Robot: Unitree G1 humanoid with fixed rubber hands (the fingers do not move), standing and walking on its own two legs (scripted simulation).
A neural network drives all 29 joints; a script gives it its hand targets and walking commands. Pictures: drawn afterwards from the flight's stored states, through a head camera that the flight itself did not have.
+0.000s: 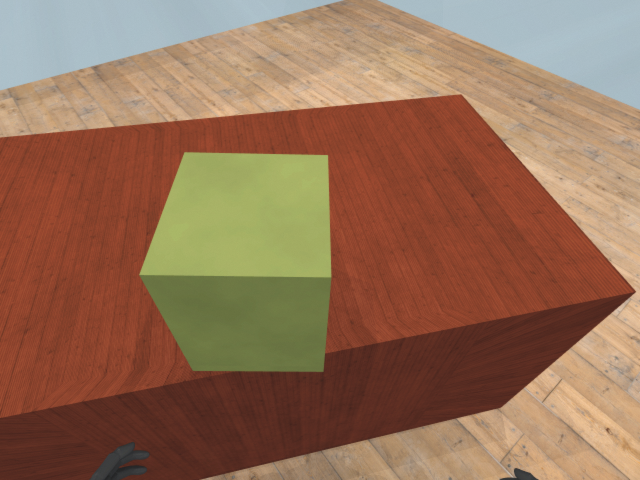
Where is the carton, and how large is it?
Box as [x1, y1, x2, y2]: [139, 152, 330, 371]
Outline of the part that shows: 184,152 139,275 191,368 193,370 323,371 330,287 327,155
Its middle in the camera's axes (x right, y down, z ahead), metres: -0.09 +0.04 +0.57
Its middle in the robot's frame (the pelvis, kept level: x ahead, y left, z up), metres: +0.41 +0.10 +0.02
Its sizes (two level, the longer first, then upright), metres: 0.210 0.200 0.250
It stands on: a pedestal, 0.65 m high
